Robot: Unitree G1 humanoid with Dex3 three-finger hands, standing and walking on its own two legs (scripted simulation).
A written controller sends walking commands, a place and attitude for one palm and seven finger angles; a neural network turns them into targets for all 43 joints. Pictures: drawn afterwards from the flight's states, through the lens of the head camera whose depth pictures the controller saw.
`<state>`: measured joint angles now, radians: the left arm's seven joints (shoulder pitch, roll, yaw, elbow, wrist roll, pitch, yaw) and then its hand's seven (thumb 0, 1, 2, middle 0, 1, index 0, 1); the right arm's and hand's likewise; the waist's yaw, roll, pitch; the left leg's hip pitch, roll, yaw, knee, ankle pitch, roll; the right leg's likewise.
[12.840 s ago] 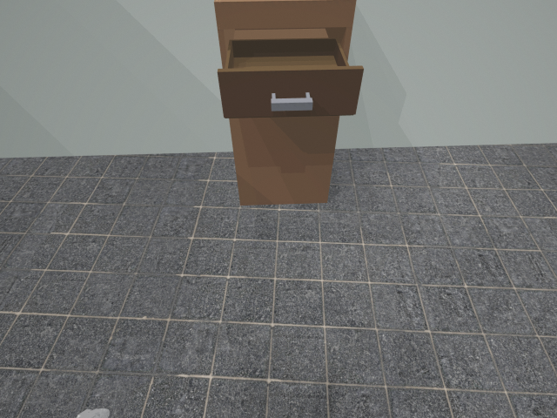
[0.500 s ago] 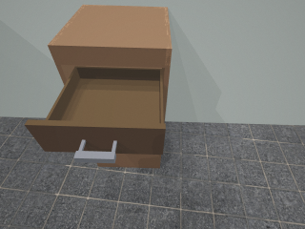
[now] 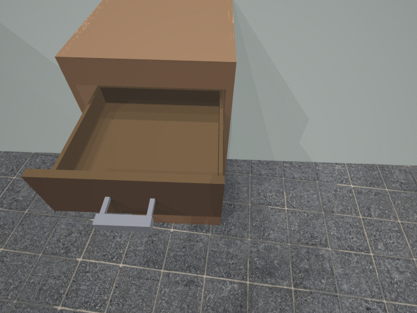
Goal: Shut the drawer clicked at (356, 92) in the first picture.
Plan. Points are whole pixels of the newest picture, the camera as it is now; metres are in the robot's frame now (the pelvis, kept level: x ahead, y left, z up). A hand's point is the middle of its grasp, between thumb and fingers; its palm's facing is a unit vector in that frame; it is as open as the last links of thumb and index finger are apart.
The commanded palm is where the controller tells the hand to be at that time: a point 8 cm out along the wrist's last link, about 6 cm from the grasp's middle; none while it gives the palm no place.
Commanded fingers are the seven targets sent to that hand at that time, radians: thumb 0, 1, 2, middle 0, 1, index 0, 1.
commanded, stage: come to a stop and stand still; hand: left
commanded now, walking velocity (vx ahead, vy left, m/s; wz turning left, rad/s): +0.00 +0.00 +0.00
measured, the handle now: (126, 212) +0.30 +0.20 +0.00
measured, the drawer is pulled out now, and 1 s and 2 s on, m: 0.30 0.30 0.30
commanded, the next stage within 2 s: look again from close up in 1.16 s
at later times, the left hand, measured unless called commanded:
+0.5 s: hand out of the picture -0.05 +0.22 -0.17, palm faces -0.01 -0.97 -0.24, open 7.4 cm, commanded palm none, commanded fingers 0.00 0.90 0.90 -0.20 -0.30 -0.20 -0.30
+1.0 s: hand out of the picture -0.03 +0.18 -0.17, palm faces +0.00 -0.98 -0.20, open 7.4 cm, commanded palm none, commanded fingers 0.00 0.90 0.90 -0.20 -0.30 -0.20 -0.30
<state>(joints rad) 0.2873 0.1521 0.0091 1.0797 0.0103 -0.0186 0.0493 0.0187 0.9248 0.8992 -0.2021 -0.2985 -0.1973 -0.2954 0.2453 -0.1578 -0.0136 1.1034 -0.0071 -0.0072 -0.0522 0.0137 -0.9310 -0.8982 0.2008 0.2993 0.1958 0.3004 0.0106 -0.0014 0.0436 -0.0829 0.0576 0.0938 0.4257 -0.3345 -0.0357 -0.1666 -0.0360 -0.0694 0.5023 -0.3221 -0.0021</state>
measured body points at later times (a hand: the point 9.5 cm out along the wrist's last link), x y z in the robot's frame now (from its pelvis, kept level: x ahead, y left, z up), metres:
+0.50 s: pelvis -0.05 +0.03 +0.00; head -0.04 +0.02 +0.45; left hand -0.05 +0.27 -0.15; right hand -0.04 -0.20 -0.16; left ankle -0.05 +0.13 -0.74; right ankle -0.04 -0.11 -0.74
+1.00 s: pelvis -0.03 +0.01 +0.00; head -0.02 +0.00 +0.45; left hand -0.03 +0.23 -0.15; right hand -0.04 -0.20 -0.16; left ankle -0.05 +0.13 -0.74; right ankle -0.04 -0.11 -0.74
